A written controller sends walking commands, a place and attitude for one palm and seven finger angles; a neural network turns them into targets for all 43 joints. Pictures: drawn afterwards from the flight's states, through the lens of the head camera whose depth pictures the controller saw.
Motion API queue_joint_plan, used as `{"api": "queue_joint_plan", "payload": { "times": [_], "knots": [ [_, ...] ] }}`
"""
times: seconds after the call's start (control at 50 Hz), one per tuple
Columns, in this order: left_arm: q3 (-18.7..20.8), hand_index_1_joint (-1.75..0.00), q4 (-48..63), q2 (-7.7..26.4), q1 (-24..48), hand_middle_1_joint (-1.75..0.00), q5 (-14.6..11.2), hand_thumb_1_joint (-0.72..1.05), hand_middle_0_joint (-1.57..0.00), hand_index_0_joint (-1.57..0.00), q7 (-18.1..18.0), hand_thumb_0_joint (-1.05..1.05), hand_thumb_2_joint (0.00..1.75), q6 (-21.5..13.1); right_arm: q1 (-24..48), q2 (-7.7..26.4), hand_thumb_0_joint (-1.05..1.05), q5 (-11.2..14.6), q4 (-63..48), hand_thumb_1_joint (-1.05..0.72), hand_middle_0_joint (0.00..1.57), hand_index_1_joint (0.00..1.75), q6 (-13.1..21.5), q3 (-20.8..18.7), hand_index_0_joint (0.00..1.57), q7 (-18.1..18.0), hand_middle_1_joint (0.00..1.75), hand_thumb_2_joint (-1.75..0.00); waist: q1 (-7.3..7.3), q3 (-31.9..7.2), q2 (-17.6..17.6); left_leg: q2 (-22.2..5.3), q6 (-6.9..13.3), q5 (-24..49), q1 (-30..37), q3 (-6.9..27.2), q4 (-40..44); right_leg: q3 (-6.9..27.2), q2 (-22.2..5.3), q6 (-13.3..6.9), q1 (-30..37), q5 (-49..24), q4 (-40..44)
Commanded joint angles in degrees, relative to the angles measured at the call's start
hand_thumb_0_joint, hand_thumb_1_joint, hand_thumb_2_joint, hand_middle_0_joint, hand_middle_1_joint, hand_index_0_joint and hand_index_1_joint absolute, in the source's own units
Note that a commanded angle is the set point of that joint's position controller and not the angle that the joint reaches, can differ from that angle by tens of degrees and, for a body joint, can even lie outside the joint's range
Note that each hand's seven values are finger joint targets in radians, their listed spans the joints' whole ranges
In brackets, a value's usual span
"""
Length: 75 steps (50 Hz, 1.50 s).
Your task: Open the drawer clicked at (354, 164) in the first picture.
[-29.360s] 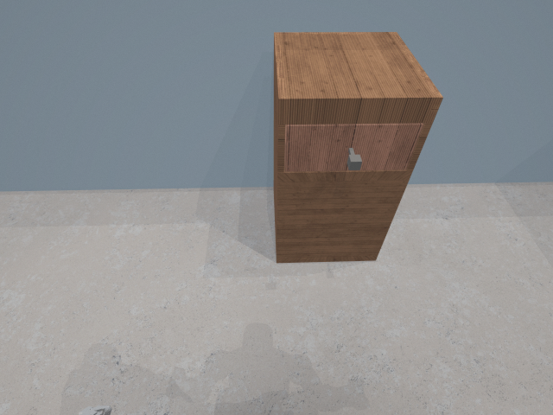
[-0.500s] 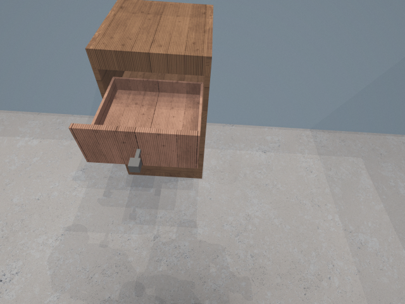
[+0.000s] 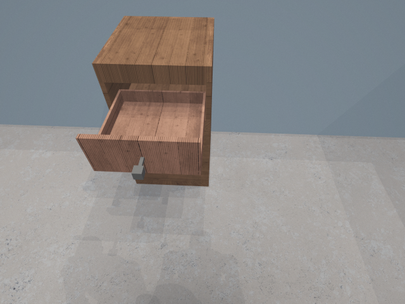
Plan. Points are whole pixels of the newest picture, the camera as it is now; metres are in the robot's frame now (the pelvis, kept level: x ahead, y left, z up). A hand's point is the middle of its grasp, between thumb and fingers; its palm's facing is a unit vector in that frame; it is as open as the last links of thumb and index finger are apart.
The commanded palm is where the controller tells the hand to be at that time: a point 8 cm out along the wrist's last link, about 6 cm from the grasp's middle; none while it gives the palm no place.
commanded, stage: let the arm hang, fingers relaxed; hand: left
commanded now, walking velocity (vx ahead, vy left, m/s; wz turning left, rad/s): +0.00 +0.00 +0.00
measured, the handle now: (139, 167) +0.53 +0.24 -0.16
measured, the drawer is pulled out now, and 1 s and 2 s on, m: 0.30 0.30 0.30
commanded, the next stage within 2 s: look to check the result in 0.28 s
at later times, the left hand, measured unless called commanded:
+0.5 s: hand out of the picture -0.01 +0.15 -0.18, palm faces +0.07 -0.98 -0.17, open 7.4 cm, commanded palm none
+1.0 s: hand out of the picture +0.01 +0.14 -0.17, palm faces +0.07 -0.98 -0.17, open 7.4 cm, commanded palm none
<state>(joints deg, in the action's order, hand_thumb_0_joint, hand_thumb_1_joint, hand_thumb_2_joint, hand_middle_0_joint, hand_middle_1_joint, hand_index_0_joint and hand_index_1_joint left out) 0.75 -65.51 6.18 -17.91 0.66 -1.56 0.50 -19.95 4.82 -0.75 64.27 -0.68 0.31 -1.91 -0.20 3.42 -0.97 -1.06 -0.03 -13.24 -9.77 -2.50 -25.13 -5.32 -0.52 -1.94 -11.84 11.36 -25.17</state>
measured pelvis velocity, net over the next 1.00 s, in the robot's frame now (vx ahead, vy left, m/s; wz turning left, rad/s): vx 0.03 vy -0.01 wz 0.01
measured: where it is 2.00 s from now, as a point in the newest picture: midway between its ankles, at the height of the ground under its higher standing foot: outside the picture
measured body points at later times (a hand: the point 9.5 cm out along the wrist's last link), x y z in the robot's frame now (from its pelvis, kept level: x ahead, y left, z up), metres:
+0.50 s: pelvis +0.01 -0.01 +0.00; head +0.03 -0.01 +0.45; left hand -0.02 +0.20 -0.16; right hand -0.03 -0.20 -0.16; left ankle +0.01 +0.12 -0.74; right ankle +0.03 -0.10 -0.74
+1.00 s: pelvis +0.03 -0.01 +0.00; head +0.05 -0.02 +0.45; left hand +0.01 +0.19 -0.16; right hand +0.00 -0.21 -0.17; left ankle +0.01 +0.12 -0.74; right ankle +0.03 -0.10 -0.74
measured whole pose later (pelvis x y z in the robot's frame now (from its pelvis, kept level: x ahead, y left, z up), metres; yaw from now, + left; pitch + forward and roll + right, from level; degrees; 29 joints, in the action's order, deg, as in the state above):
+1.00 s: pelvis +0.03 -0.01 +0.00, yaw +1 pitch -2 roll +0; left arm 1.3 -65.7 5.9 -16.5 0.5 -1.8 -0.4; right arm -17.9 5.3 -0.6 64.9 0.1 -0.2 -2.8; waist -0.1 3.9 -0.8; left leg -2.1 -1.5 -14.3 -7.1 -1.4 -23.2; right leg -6.4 0.6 -3.0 -9.1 13.1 -23.7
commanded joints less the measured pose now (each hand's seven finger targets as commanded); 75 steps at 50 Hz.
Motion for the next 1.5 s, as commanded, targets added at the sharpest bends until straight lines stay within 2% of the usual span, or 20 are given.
{"api": "queue_joint_plan", "payload": {
  "times": [0.0,0.02,0.06,0.1,0.16,0.26,0.36,0.42,0.48,0.54,0.66,0.7,0.86,0.94,0.98,1.18,1.24,1.32,1.42,1.48],
  "knots": [
    [1.44,-0.3,1.11,5.88,-4.7,-0.3,0.17,0.9,-0.2,-0.2,-0.73,0.0,0.9,-0.47,-6.28,3.88,0.0,-0.17,-0.4,-0.9,0.2,0.3,0.4,-1.22,0.2,-0.54,0.3,-0.9,0.15,4.27,0.9,-3.21,2.17,-0.99,-3.95,3.74,4.96,6.83,-5.32,-1.35,-2.73,7.2,7.72],
    [1.43,-0.3,1.22,5.7,-4.83,-0.3,0.24,0.9,-0.2,-0.2,-0.83,0.0,0.9,-0.49,-5.99,3.95,0.0,-0.05,-0.51,-0.9,0.2,0.3,0.4,-1.32,0.2,-0.56,0.3,-0.9,0.3,4.84,-0.3,-3.36,2.15,-0.78,-3.6,3.76,4.76,6.68,-5.2,-1.39,-3.78,7.17,7.64],
    [1.58,-0.3,1.34,5.58,-4.43,-0.3,0.19,0.9,-0.2,-0.2,-0.73,0.0,0.9,-0.5,-6.33,3.52,0.0,-0.18,-0.5,-0.9,0.2,0.3,0.56,-1.25,0.2,-0.61,0.3,-0.9,0.2,4.41,0.27,-3.43,2.17,-0.43,-4.52,3.98,5.16,6.47,-5.11,-1.36,-2.3,5.81,7.23],
    [1.55,-0.3,1.11,5.36,-4.59,-0.3,0.11,0.9,-0.2,-0.2,-0.71,0.0,0.9,-0.58,-5.95,3.51,0.0,-0.16,-0.55,-0.9,0.2,0.3,0.64,-1.27,0.2,-0.74,0.3,-0.9,0.3,4.62,-1.82,-3.44,2.04,0.05,-4.18,3.75,5.13,6.69,-5.12,-1.47,-2.42,4.94,7.21],
    [1.66,-0.3,1.19,5.34,-4.28,-0.3,0.13,0.9,-0.2,-0.2,-0.69,0.0,0.9,-0.63,-6.34,3.57,0.0,-0.08,-0.6,-0.9,0.2,0.3,0.79,-1.31,0.2,-0.8,0.3,-0.9,0.29,3.61,0.43,-3.8,2.1,1.39,-4.19,4.08,5.14,6.09,-5.0,-1.31,-0.71,3.06,6.81],
    [1.66,-0.3,1.25,5.38,-4.49,-0.3,0.1,0.9,-0.2,-0.2,-0.73,0.0,0.9,-0.82,-6.07,3.45,0.0,-0.02,-0.46,-0.9,0.2,0.3,0.76,-1.42,0.2,-0.8,0.3,-0.9,0.19,3.08,0.84,-3.62,1.96,2.71,-3.1,3.77,4.67,6.4,-5.48,-1.49,-0.38,2.75,7.44],
    [1.62,-0.3,1.03,5.21,-4.3,-0.3,0.01,0.9,-0.2,-0.2,-0.79,0.0,0.9,-0.9,-5.67,3.76,0.0,-0.01,-0.14,-0.9,0.2,0.3,0.77,-1.35,0.2,-0.9,0.3,-0.9,0.16,2.72,-0.56,-3.83,1.81,3.97,-2.12,3.88,4.68,6.03,-5.35,-1.5,0.11,0.97,7.24],
    [1.57,-0.3,0.74,5.1,-4.69,-0.3,0.04,0.9,-0.2,-0.2,-0.81,0.0,0.9,-0.97,-5.14,3.99,0.0,0.16,-0.34,-0.9,0.2,0.3,0.73,-1.45,0.2,-0.95,0.3,-0.9,0.28,3.02,1.04,-4.07,1.77,4.52,-1.38,3.89,4.54,5.81,-5.23,-1.4,-0.46,0.31,7.24],
    [1.49,-0.3,0.61,5.29,-4.25,-0.3,-0.04,0.9,-0.2,-0.2,-0.77,0.0,0.9,-0.83,-5.12,4.03,0.0,0.03,-0.01,-0.9,0.2,0.3,0.69,-1.28,0.2,-0.96,0.3,-0.9,0.19,3.66,-0.68,-3.86,1.71,4.0,-1.9,3.88,4.96,5.81,-5.3,-1.41,-0.14,0.92,7.38],
    [1.59,-0.3,0.44,5.27,-4.27,-0.3,-0.02,0.9,-0.2,-0.2,-0.76,0.0,0.9,-0.93,-5.31,3.9,0.0,0.04,0.01,-0.9,0.2,0.3,0.77,-1.36,0.2,-1.01,0.3,-0.9,0.2,2.63,0.61,-4.17,1.77,4.7,-1.39,3.79,4.92,5.46,-5.39,-1.33,0.72,-0.14,7.32],
    [1.58,-0.3,0.5,5.26,-4.05,-0.3,-0.01,0.9,-0.2,-0.2,-0.79,0.0,0.9,-0.95,-4.88,3.93,0.0,0.04,0.01,-0.9,0.2,0.3,0.64,-1.35,0.2,-0.96,0.3,-0.9,0.14,3.7,0.91,-3.82,1.6,4.3,-1.83,3.63,4.84,5.76,-5.41,-1.32,0.49,0.8,7.92],
    [1.59,-0.3,0.5,5.31,-4.23,-0.3,-0.1,0.9,-0.2,-0.2,-0.76,0.0,0.9,-0.97,-4.47,4.02,0.0,0.01,0.08,-0.9,0.2,0.3,0.74,-1.35,0.2,-1.03,0.3,-0.9,0.29,3.01,-0.65,-3.83,1.55,5.03,-1.25,3.55,4.73,5.71,-5.56,-1.42,0.91,-0.37,7.66],
    [1.6,-0.3,0.6,5.26,-3.89,-0.3,-0.08,0.9,-0.2,-0.2,-0.86,0.0,0.9,-1.18,-4.33,4.3,0.0,0.17,0.2,-0.9,0.2,0.3,1.0,-1.35,0.2,-1.24,0.3,-0.9,0.21,1.66,0.51,-4.41,1.49,8.31,-0.28,3.55,4.97,5.04,-5.44,-1.27,2.95,-6.55,6.54],
    [1.62,-0.3,0.42,5.33,-3.71,-0.3,-0.07,0.9,-0.2,-0.2,-0.86,0.0,0.9,-1.13,-4.06,4.2,0.0,0.14,0.26,-0.9,0.2,0.3,0.94,-1.29,0.2,-1.29,0.3,-0.9,0.31,2.36,-0.76,-4.48,1.45,8.2,-0.1,3.41,5.05,4.91,-5.44,-1.28,2.67,-6.28,6.72],
    [1.55,-0.3,0.38,5.29,-3.67,-0.3,-0.1,0.9,-0.2,-0.2,-0.83,0.0,0.9,-1.08,-3.88,4.26,0.0,0.08,0.29,-0.9,0.2,0.3,0.82,-1.28,0.2,-1.24,0.3,-0.9,0.33,3.32,0.2,-4.27,1.35,6.96,-0.59,3.43,5.28,5.17,-5.35,-1.32,2.14,-5.02,7.08],
    [1.63,-0.3,0.4,5.72,-3.67,-0.3,-0.12,0.9,-0.2,-0.2,-0.82,0.0,0.9,-1.23,-3.9,4.41,0.0,0.07,0.4,-0.9,0.2,0.3,0.77,-1.3,0.2,-1.2,0.3,-0.9,0.32,2.14,0.83,-4.22,1.28,7.42,0.25,3.23,5.12,5.43,-5.53,-1.33,3.11,-6.17,7.39],
    [1.63,-0.3,0.49,5.6,-3.43,-0.3,-0.09,0.9,-0.2,-0.2,-0.85,0.0,0.9,-1.19,-3.96,4.42,0.0,0.12,0.44,-0.9,0.2,0.3,0.75,-1.31,0.2,-1.27,0.3,-0.9,0.24,2.39,-0.74,-4.33,1.24,7.28,0.2,3.18,5.04,5.22,-5.51,-1.3,2.9,-5.57,7.55],
    [1.61,-0.3,0.35,5.65,-3.73,-0.3,-0.08,0.9,-0.2,-0.2,-0.87,0.0,0.9,-1.31,-3.78,4.78,0.0,0.22,0.26,-0.9,0.2,0.3,0.79,-1.37,0.2,-1.33,0.3,-0.9,0.29,1.53,1.3,-4.5,1.15,8.42,1.38,3.25,4.97,5.18,-5.42,-1.33,2.85,-7.82,7.08],
    [1.57,-0.3,0.23,5.67,-3.95,-0.3,-0.1,0.9,-0.2,-0.2,-0.92,0.0,0.9,-1.37,-3.65,4.76,0.0,0.25,0.34,-0.9,0.2,0.3,0.71,-1.36,0.2,-1.36,0.3,-0.9,0.34,1.94,0.53,-4.43,1.03,8.57,1.61,3.03,4.77,5.3,-5.51,-1.31,2.75,-8.88,7.32],
    [1.6,-0.3,0.15,5.51,-3.5,-0.3,-0.17,0.9,-0.2,-0.2,-0.87,0.0,0.9,-1.25,-4.14,4.5,0.0,0.05,0.53,-0.9,0.2,0.3,0.64,-1.27,0.2,-1.33,0.3,-0.9,0.25,2.96,0.52,-4.38,1.0,6.94,0.49,2.95,5.29,5.37,-5.41,-1.36,2.8,-6.07,7.89]
  ]
}}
